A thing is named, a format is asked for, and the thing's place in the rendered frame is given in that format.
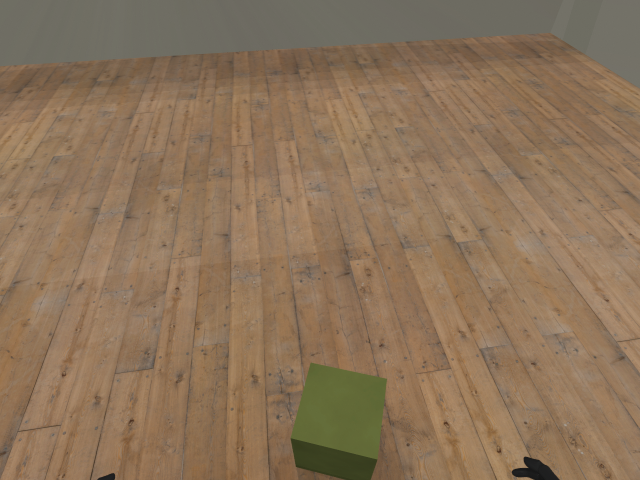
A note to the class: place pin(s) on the carton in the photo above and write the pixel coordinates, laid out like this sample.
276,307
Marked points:
338,424

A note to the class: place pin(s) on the right robot hand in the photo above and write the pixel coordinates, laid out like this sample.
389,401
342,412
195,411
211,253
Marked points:
536,470

